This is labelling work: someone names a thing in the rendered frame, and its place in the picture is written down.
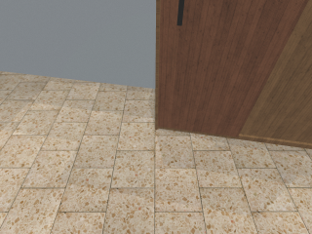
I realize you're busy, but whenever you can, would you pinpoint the wardrobe door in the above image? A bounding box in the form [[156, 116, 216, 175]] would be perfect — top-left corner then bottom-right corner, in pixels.
[[158, 0, 309, 137], [240, 0, 312, 143]]

